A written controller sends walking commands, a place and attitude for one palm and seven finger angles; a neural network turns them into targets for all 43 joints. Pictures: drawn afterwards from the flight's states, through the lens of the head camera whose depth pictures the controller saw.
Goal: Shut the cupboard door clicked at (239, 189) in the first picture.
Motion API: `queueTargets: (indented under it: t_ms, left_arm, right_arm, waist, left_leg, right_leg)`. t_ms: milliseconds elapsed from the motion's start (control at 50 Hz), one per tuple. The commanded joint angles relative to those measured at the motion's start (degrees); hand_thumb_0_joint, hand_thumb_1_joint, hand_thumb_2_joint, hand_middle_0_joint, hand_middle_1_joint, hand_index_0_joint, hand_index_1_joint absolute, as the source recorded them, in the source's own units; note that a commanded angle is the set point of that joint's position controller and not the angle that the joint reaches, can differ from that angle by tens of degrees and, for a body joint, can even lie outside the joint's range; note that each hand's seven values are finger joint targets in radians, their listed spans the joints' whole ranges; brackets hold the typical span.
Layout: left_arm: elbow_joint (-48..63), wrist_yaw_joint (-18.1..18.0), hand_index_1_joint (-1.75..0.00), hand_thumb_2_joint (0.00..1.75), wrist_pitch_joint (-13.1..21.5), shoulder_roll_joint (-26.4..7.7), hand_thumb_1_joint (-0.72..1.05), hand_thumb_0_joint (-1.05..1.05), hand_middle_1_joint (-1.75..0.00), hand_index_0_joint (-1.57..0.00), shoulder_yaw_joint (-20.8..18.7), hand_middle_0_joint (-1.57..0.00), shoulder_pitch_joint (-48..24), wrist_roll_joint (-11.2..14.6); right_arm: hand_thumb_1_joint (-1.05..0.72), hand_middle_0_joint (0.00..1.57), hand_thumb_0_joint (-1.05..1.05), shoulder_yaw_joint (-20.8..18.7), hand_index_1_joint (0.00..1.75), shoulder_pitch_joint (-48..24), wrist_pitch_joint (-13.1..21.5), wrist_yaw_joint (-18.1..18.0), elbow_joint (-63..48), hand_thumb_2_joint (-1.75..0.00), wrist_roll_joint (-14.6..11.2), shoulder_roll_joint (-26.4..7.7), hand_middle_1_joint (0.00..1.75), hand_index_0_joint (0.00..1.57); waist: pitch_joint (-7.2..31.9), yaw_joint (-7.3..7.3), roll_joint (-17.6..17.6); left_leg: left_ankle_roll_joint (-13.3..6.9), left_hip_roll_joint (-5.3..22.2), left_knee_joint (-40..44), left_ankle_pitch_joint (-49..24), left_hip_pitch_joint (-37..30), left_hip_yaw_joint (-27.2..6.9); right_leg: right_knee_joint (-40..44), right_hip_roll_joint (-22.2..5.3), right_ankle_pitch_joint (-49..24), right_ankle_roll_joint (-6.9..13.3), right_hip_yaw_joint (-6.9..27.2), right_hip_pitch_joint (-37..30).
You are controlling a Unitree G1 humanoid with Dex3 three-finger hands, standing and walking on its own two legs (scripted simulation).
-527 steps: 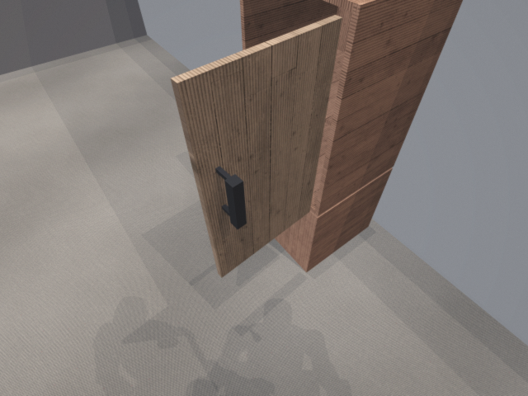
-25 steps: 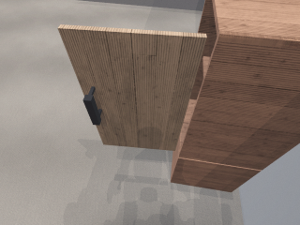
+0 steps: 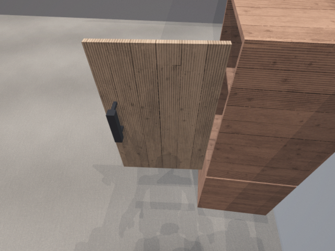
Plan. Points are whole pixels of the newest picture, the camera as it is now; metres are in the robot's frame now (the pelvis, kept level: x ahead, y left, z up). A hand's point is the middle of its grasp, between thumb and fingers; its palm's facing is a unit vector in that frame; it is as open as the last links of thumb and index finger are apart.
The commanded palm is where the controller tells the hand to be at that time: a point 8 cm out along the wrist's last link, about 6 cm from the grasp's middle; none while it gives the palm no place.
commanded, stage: look again from close up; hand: left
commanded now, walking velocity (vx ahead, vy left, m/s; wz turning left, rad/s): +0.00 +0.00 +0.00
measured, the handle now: (116, 122) +0.49 +0.20 -0.01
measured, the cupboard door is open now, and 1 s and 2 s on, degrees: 94 94 94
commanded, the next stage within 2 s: raise the hand and make a fist in 0.60 s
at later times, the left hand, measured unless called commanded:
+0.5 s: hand out of the picture +0.03 +0.17 -0.17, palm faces +0.00 -0.98 -0.20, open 7.4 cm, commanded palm none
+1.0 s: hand (113, 217) +0.20 +0.14 -0.02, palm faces +0.01 -1.00 -0.03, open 6.8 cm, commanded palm +0.13 +0.20 -0.06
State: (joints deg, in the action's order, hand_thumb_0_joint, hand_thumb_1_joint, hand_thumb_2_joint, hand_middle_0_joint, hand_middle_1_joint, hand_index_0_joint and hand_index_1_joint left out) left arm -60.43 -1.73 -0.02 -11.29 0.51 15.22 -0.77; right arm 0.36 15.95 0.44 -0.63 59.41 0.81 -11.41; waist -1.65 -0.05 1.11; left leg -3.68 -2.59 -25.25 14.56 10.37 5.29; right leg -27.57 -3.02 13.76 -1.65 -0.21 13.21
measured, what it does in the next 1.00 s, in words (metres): lowers itself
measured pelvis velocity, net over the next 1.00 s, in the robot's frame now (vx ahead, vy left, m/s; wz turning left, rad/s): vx -0.02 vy -0.04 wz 0.04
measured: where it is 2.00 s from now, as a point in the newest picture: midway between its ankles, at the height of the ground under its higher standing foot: outside the picture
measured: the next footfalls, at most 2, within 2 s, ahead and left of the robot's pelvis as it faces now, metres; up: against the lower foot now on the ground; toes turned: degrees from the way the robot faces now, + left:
none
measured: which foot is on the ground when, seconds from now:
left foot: down 0.00-1.00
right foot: down 0.00-1.00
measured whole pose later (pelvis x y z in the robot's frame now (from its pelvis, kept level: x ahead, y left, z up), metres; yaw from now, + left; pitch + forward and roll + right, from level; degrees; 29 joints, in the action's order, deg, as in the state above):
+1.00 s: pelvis -0.02 -0.04 -0.06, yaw +2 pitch +11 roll +1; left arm -12.1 16.8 34.0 -10.5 -8.7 17.2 14.0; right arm -3.3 12.2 17.7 1.4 35.2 -0.3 -14.1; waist 8.1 -1.5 -1.8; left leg -1.0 -0.2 -56.6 26.4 41.2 2.9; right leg -58.0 -2.0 25.9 1.3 -2.2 42.9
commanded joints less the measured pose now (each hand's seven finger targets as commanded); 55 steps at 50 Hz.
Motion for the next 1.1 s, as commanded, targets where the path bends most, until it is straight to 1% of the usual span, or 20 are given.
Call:
queueTargets:
  t_ms: [0, 160, 660, 680, 700, 720, 740, 760, 780, 800, 820, 840, 860, 900, 920, 940, 980, 1020, 1040, 1080]
  left_arm:
    - [1.63, -0.09, -0.30, 0.90, 1.15, -5.82, 0.90, 0.00, -0.30, -0.20, -0.68, -0.20, 1.88, -0.03]
    - [-0.19, -0.24, -0.30, 0.90, 1.37, -5.65, 0.90, 0.00, -0.30, -0.20, -0.42, -0.20, 1.89, 0.18]
    - [-1.69, -0.63, -0.30, 0.90, 1.45, -3.80, 0.90, 0.00, -0.30, -0.20, -0.36, -0.20, 3.53, 0.12]
    - [-3.62, -2.77, -0.30, 0.90, 2.15, -4.38, 0.90, 0.00, -0.30, -0.20, -0.39, -0.20, 7.06, -0.62]
    - [91.19, -3.13, -0.30, 0.90, 17.48, -35.82, 0.90, 0.00, -0.30, -0.20, -23.40, -0.20, -43.96, 6.86]
    - [72.51, -3.48, -0.32, 0.90, 12.65, -8.00, 0.90, 0.00, -0.32, -0.22, -0.99, -0.22, -3.75, 7.49]
    - [70.41, -3.56, -0.34, 0.90, 5.02, 3.34, 0.90, 0.00, -0.34, -0.24, 2.36, -0.24, 10.92, 10.81]
    - [64.75, -3.85, -0.36, 0.90, 4.61, 1.07, 0.90, 0.00, -0.36, -0.25, 0.67, -0.25, 5.36, 9.88]
    - [63.39, -2.74, -0.38, 0.90, 6.94, 1.53, 0.90, 0.00, -0.38, -0.27, -0.37, -0.27, 1.06, 10.06]
    - [57.76, -1.24, -0.40, 0.90, 10.41, -0.87, 0.90, 0.00, -0.40, -0.29, -4.52, -0.29, 2.51, 9.92]
    - [51.41, 1.21, -0.42, 0.90, 14.68, -0.04, 0.90, 0.00, -0.42, -0.31, -6.57, -0.31, 9.82, 10.92]
    - [47.01, 4.77, -0.44, 0.90, 19.28, 0.64, 0.90, 0.00, -0.44, -0.33, -8.42, -0.33, 16.65, 11.76]
    - [44.95, 8.83, -0.46, 0.90, 24.46, 3.25, 0.90, 0.00, -0.46, -0.35, -7.27, -0.35, 19.87, 13.05]
    - [45.70, 17.40, -0.50, 0.90, 35.10, 0.35, 0.90, 0.00, -0.50, -0.38, -10.44, -0.38, 20.16, 15.36]
    - [46.63, 21.67, -0.52, 0.90, 39.64, -2.78, 0.90, 0.00, -0.52, -0.40, -11.89, -0.40, 18.23, 15.62]
    - [45.15, 23.96, -0.54, 0.90, 40.06, -6.49, 0.90, 0.00, -0.54, -0.42, -15.60, -0.42, 19.96, 15.56]
    - [53.89, 26.25, -0.58, 0.90, 36.47, -7.40, 0.90, 0.00, -0.58, -0.46, -14.97, -0.46, 15.13, 17.98]
    - [62.31, 25.28, -0.62, 0.90, 32.55, -9.44, 0.90, 0.00, -0.62, -0.49, -16.53, -0.49, 9.80, 20.53]
    - [67.21, 24.14, -0.64, 0.90, 32.04, -10.84, 0.90, 0.00, -0.64, -0.51, -17.06, -0.51, 5.62, 21.12]
    - [76.71, 21.47, -0.68, 0.90, 32.97, -11.55, 0.90, 0.00, -0.68, -0.55, -17.05, -0.55, 1.89, 20.69]
  right_arm:
    - [-0.90, 0.20, 0.00, -1.00, 0.30, 1.01, 1.72, -0.37, -1.76, -0.90, 0.05, -6.96, 0.30, 0.20]
    - [-0.90, 0.20, 0.00, -0.52, 0.30, 1.70, 1.85, -0.56, 1.34, -0.90, -0.14, -6.01, 0.30, 0.20]
    - [-0.90, 0.20, 0.00, -0.32, 0.30, 1.22, 1.84, -1.15, 4.18, -0.90, -0.32, -4.33, 0.30, 0.20]
    - [-0.90, 0.20, 0.00, -0.84, 0.30, -2.18, 1.99, -0.74, 0.35, -0.90, -0.95, -5.87, 0.30, 0.20]
    - [-0.90, 0.20, 0.00, -3.64, 0.30, 4.34, 12.73, -6.22, -17.01, -0.90, -1.47, -17.83, 0.30, 0.20]
    - [-0.90, 0.20, 0.00, -0.14, 0.30, -1.00, 17.29, -6.80, -16.14, -0.90, -4.54, -9.63, 0.30, 0.20]
    - [-0.90, 0.20, 0.00, -0.42, 0.30, -3.39, 19.60, -4.92, -17.68, -0.90, -2.61, -7.57, 0.30, 0.20]
    - [-0.90, 0.20, 0.00, -1.62, 0.30, -0.98, 20.85, -3.28, -15.67, -0.90, -3.00, -8.23, 0.30, 0.20]
    - [-0.90, 0.20, 0.00, -2.91, 0.30, -1.62, 21.07, -2.10, -18.46, -0.90, -2.28, -9.33, 0.30, 0.20]
    - [-0.90, 0.20, 0.00, -3.88, 0.30, -2.42, 21.24, -1.39, -20.34, -0.90, -1.54, -10.29, 0.30, 0.20]
    - [-0.90, 0.20, 0.00, -4.23, 0.30, -3.61, 21.12, -0.83, -22.39, -0.90, -1.07, -10.04, 0.30, 0.20]
    - [-0.90, 0.20, 0.00, -4.84, 0.30, -3.96, 20.99, 0.06, -24.83, -0.90, -1.38, -9.71, 0.30, 0.20]
    - [-0.90, 0.20, 0.00, -5.10, 0.30, -4.93, 20.97, 0.79, -26.68, -0.90, -1.06, -9.10, 0.30, 0.20]
    - [-0.90, 0.20, 0.00, -6.12, 0.30, -6.64, 20.58, 1.78, -29.81, -0.90, -0.63, -9.48, 0.30, 0.20]
    - [-0.90, 0.20, 0.00, -6.44, 0.30, -7.53, 20.56, 2.15, -31.58, -0.90, -0.68, -9.91, 0.30, 0.20]
    - [-0.90, 0.20, 0.00, -6.72, 0.30, -7.56, 19.91, 2.38, -33.42, -0.90, -1.32, -9.76, 0.30, 0.20]
    - [-0.90, 0.20, 0.00, -6.32, 0.30, -9.85, 18.86, 2.11, -38.97, -0.90, -2.34, -10.39, 0.30, 0.20]
    - [-0.90, 0.20, 0.00, -5.82, 0.30, -10.09, 18.13, 0.62, -42.06, -0.90, -3.05, -10.17, 0.30, 0.20]
    - [-0.90, 0.20, 0.00, -5.62, 0.30, -9.50, 17.93, -0.18, -42.43, -0.90, -3.08, -9.88, 0.30, 0.20]
    - [-0.90, 0.20, 0.00, -5.35, 0.30, -6.96, 17.87, -1.27, -42.21, -0.90, -2.90, -9.24, 0.30, 0.20]
  waist:
    - [-1.32, 0.19, -1.52]
    - [-0.56, 0.11, -1.18]
    - [-1.00, 0.04, -1.57]
    - [-2.02, 1.37, -2.52]
    - [21.91, -9.23, 0.70]
    - [28.25, -2.30, 18.71]
    - [21.94, -0.36, 18.19]
    - [9.32, -2.86, 8.43]
    - [0.40, -4.04, 3.94]
    - [-2.40, -3.76, -3.09]
    - [-2.27, -2.19, -10.94]
    - [0.07, 0.34, -11.78]
    - [2.98, 1.87, -15.44]
    - [8.72, 3.45, -14.05]
    - [11.08, 3.14, -11.26]
    - [12.40, 4.99, -5.96]
    - [17.48, 5.25, -0.38]
    - [20.66, 4.42, -0.35]
    - [21.25, 3.21, -1.77]
    - [23.81, 1.50, 0.47]
  left_leg:
    - [0.78, 8.58, 9.03, -0.93, 3.22, -9.75]
    - [1.04, 8.26, 7.55, -6.87, 0.86, -8.26]
    - [1.45, 8.55, 6.77, -13.04, -2.25, -6.94]
    - [2.90, 10.58, -3.18, -22.00, 0.73, -5.66]
    - [3.26, 7.84, -3.72, -33.12, -15.22, -9.22]
    - [4.18, 6.52, -4.64, -37.26, -20.93, -8.21]
    - [6.79, 7.10, -0.30, -41.80, -13.67, -8.76]
    - [6.61, 6.61, -1.40, -31.92, -3.27, -9.05]
    - [6.60, 5.34, -3.86, -21.31, 4.17, -10.35]
    - [6.16, 3.92, -7.41, -10.56, 11.94, -10.14]
    - [5.11, 3.01, -10.88, -4.48, 17.53, -9.48]
    - [5.71, 2.14, -13.59, -4.97, 20.65, -8.49]
    - [5.79, 1.55, -17.73, -2.80, 24.56, -7.07]
    - [5.72, 0.39, -25.38, 0.76, 32.00, -5.36]
    - [5.40, 0.23, -28.81, 1.60, 34.94, -5.17]
    - [4.95, 0.04, -30.54, 1.95, 37.33, -4.59]
    - [3.94, -0.51, -31.30, 6.02, 38.05, -3.66]
    - [2.99, -0.39, -33.44, 9.64, 40.34, -3.76]
    - [2.69, 0.06, -35.59, 10.81, 42.20, -4.06]
    - [2.00, 1.18, -37.78, 9.49, 40.71, -5.06]
  right_leg:
    - [3.42, -2.62, -3.03, 3.59, 3.38, -1.83]
    - [4.04, -3.17, -6.29, 3.48, 3.81, -2.67]
    - [4.94, -3.25, -11.78, 3.15, 3.90, -3.50]
    - [3.60, -4.97, -22.46, 2.30, 3.93, -1.50]
    - [-8.41, 2.02, -21.16, 1.58, -1.92, -3.27]
    - [-13.13, 4.99, -3.54, 2.35, -4.05, 4.54]
    - [-11.26, 4.08, 1.57, 2.85, -4.85, 5.70]
    - [-10.30, 3.00, 1.76, 2.29, -4.33, 9.62]
    - [-7.32, 2.83, 0.66, 2.50, -5.39, 12.45]
    - [-6.32, 2.57, -0.28, 2.82, -6.30, 15.37]
    - [-8.05, 2.74, 1.83, 2.94, -6.60, 18.40]
    - [-11.41, 2.99, 1.63, 3.61, -6.83, 18.34]
    - [-16.06, 2.98, 3.36, 3.66, -6.49, 21.54]
    - [-23.19, 2.47, 4.30, 4.05, -3.93, 24.93]
    - [-26.00, 2.05, 3.89, 4.22, -2.02, 26.02]
    - [-27.42, 1.52, 4.33, 4.73, 0.45, 25.64]
    - [-28.36, 1.79, 10.70, 4.38, 1.41, 26.80]
    - [-25.86, 1.46, 18.21, 3.55, 4.81, 26.63]
    - [-24.96, 1.43, 21.61, 3.09, 7.21, 27.21]
    - [-24.56, 1.61, 20.75, 2.82, 7.93, 27.35]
